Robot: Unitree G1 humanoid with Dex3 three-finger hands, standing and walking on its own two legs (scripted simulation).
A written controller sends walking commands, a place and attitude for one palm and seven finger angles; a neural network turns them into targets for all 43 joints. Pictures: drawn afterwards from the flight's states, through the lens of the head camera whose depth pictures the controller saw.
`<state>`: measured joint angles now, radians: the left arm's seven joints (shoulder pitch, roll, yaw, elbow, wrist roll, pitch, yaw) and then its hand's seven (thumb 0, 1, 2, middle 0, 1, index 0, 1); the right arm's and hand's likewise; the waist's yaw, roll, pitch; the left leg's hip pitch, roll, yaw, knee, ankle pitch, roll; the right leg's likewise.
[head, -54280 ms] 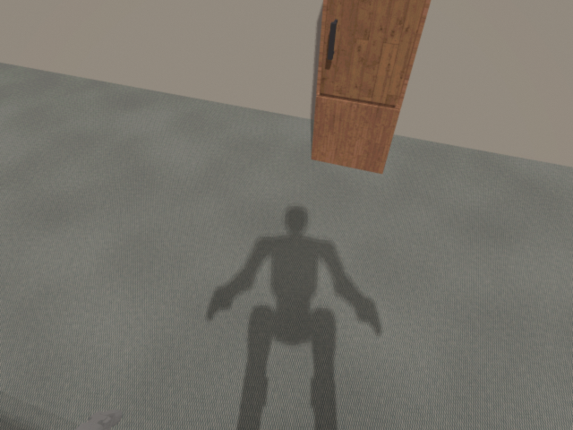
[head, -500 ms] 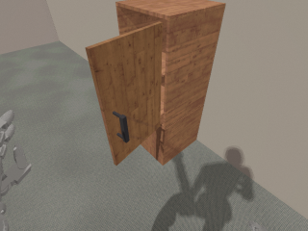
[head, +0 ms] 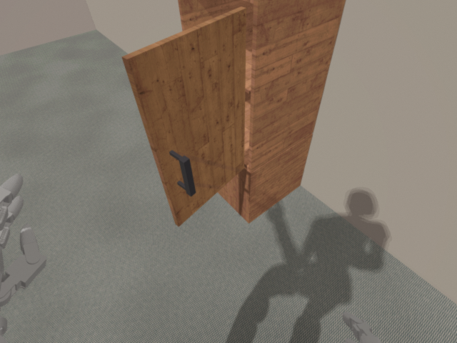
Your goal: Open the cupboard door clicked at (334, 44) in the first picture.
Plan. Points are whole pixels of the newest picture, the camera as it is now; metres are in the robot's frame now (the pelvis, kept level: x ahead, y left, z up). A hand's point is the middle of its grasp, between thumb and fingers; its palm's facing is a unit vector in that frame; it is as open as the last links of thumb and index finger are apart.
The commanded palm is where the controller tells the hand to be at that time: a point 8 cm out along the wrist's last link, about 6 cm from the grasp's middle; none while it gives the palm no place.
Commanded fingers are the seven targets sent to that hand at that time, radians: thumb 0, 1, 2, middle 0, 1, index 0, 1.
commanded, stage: stop stepping back and stand still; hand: left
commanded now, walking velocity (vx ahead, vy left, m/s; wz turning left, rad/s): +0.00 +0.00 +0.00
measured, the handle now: (182, 173) +0.55 +0.19 -0.09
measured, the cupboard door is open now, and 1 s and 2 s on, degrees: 100 100 100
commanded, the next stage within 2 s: let the arm hang, fingers relaxed in 0.20 s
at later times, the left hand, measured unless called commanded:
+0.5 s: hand out of the picture +0.12 +0.25 -0.10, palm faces +0.02 -0.94 -0.34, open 7.4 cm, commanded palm none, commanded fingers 0.00 0.90 0.90 -0.20 -0.30 -0.20 -0.30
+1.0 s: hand out of the picture -0.10 +0.23 -0.17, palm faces +0.08 -0.97 -0.25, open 7.4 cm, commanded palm none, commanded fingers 0.00 0.90 0.90 -0.20 -0.30 -0.20 -0.30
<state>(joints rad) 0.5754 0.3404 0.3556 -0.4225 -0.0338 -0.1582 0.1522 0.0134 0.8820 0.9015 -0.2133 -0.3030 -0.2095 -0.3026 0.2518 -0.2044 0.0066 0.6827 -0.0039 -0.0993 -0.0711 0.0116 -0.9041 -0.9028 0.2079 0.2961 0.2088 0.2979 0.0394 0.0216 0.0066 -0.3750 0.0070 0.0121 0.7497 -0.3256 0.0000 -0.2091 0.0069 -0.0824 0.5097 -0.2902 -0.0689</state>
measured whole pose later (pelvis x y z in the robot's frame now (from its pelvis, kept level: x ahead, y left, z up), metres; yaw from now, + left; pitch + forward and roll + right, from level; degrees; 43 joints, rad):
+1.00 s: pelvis -0.04 +0.04 +0.00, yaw +2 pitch -1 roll -1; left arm 0.35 0.19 0.03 1.13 0.01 0.03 0.02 0.00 0.91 0.90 -0.20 -0.30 -0.19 -0.30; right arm 0.32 -0.15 -0.02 1.08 -0.03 0.03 -0.02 0.00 -0.91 -0.90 0.20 0.30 0.21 0.30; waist 0.01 0.03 0.04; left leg -0.29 0.00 0.02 0.48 -0.18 0.02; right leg -0.25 -0.02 -0.11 0.47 -0.21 -0.02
